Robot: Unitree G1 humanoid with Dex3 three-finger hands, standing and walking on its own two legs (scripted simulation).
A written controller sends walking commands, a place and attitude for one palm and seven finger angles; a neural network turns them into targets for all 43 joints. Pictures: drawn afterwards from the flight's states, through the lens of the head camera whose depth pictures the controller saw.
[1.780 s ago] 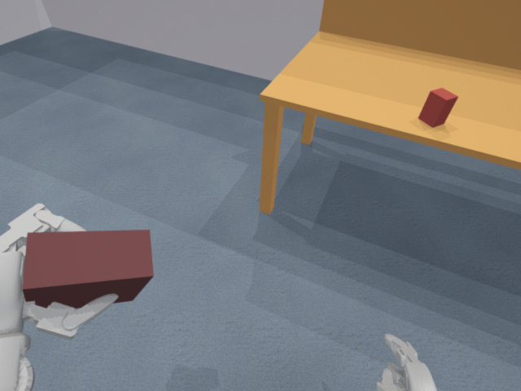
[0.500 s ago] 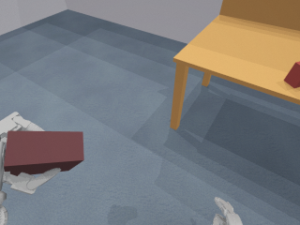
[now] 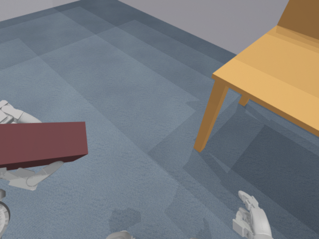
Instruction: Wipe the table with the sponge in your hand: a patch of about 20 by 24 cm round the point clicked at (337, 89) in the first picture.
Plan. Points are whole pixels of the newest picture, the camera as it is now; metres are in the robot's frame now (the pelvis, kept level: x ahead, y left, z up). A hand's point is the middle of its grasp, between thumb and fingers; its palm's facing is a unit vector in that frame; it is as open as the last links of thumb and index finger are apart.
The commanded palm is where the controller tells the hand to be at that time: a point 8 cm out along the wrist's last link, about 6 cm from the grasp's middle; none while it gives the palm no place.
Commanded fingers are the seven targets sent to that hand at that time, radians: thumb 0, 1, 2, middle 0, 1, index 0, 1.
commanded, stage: walk to a spot facing it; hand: left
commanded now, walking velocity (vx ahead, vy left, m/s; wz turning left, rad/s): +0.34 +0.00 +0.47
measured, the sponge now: (55, 145) +0.24 +0.21 +0.17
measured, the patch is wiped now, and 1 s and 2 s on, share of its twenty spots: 0.00 0.00 0.00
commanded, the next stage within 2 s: none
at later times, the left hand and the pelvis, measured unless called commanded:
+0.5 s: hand (50, 128) +0.26 +0.22 +0.19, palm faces +0.59 -0.67 -0.46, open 9.9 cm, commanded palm +0.19 +0.25 +0.20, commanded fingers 0.00 0.10 1.30 -1.20 -1.60 -1.20 -1.60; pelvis +0.12 -0.07 +0.03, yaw +17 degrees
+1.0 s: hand (46, 159) +0.20 +0.20 +0.20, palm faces +0.79 -0.43 -0.45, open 9.9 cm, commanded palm +0.14 +0.20 +0.20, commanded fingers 0.00 0.10 1.30 -1.20 -1.60 -1.20 -1.60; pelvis +0.16 -0.12 +0.02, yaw +32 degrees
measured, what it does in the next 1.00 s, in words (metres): walks ahead, turning left: right foot, then left foot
